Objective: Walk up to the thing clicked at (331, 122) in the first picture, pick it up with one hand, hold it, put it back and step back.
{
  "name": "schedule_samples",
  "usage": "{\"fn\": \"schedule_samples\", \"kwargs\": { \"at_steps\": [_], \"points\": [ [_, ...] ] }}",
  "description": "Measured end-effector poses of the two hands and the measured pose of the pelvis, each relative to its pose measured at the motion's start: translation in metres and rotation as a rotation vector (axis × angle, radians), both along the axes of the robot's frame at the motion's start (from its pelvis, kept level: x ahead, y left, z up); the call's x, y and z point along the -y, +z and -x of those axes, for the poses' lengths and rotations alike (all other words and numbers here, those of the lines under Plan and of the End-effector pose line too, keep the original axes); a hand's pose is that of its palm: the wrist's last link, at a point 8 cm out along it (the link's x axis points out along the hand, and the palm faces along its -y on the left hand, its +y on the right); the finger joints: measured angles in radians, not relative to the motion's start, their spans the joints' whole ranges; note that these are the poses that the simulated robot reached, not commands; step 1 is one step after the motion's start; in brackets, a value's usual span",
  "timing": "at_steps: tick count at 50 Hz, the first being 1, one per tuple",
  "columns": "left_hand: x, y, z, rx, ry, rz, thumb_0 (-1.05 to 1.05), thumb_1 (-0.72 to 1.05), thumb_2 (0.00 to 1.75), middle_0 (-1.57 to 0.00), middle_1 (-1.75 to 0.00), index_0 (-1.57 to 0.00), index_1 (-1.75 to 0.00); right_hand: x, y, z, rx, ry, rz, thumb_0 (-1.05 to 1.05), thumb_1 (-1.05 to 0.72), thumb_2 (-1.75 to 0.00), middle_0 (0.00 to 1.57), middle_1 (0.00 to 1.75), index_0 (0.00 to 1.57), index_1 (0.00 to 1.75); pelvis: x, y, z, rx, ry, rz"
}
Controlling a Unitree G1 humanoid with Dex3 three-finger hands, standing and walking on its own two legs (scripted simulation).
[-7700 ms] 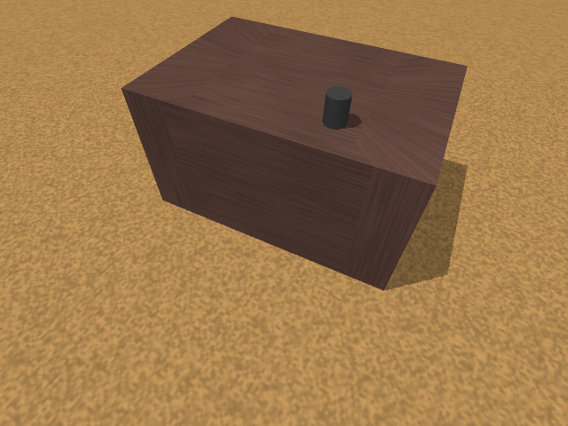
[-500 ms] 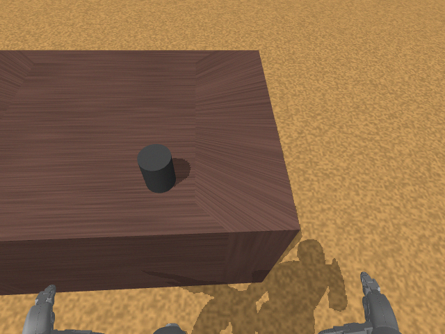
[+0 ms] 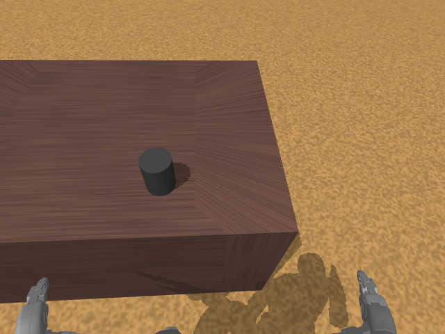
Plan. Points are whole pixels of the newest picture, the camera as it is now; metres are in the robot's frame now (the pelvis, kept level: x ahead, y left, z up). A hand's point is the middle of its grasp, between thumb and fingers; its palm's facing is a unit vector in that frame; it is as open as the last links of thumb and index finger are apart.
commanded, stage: rise first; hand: left
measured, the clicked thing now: (158, 172) +0.50 +0.15 -0.10
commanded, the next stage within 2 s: go down in 0.96 s
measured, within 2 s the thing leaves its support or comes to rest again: neither
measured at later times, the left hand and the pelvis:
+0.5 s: hand (66, 320) +0.17 +0.27 -0.08, palm faces +0.31 -0.89 -0.32, open 17.5 cm; pelvis -0.01 +0.01 -0.01, yaw +0 degrees
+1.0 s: hand (64, 303) +0.19 +0.27 -0.06, palm faces +0.35 -0.88 -0.32, open 17.5 cm; pelvis -0.01 +0.00 -0.02, yaw +0 degrees
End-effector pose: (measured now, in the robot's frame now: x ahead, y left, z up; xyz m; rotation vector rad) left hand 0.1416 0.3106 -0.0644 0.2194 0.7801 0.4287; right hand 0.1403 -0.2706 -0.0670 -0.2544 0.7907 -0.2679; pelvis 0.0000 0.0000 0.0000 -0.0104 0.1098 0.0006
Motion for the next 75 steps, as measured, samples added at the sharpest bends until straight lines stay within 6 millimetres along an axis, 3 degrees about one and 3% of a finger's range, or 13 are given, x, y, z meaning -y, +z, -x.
{"fn": "schedule_samples", "kwargs": {
  "at_steps": [25,60,68,75],
  "points": [
    [0.0,0.014,0.007,0.141,-0.029,-0.024,-0.01,-0.59,0.04,-0.08,-0.07,-0.1,-0.06,-0.023,0.006,0.01,0.084,0.039,-0.019,-0.01,0.51,-0.05,0.05,0.05,0.06,0.05,-0.006,-0.011,0.009,-0.004,-0.002,0.004],
    [-0.002,0.045,-0.021,0.304,-0.034,-0.097,-0.01,-0.58,0.04,-0.07,-0.06,-0.09,-0.05,-0.011,0.015,0.006,0.14,0.048,-0.008,-0.01,0.51,-0.06,0.05,0.05,0.06,0.05,0.004,-0.021,0.005,-0.023,-0.003,-0.007],
    [-0.01,0.049,-0.043,0.395,-0.021,-0.075,-0.01,-0.59,0.01,-0.08,-0.06,-0.11,-0.04,-0.009,0.016,0.006,0.144,0.059,0.01,-0.01,0.48,-0.06,0.05,0.05,0.06,0.05,0.006,-0.027,0.009,-0.036,0.006,-0.004],
    [-0.03,0.069,-0.095,0.544,-0.07,-0.052,-0.01,-0.6,0.0,-0.08,-0.06,-0.11,-0.04,-0.005,0.011,0.011,0.131,0.058,0.039,-0.01,0.48,-0.06,0.05,0.05,0.06,0.05,0.006,-0.031,0.016,-0.054,0.012,0.004]
  ]
}}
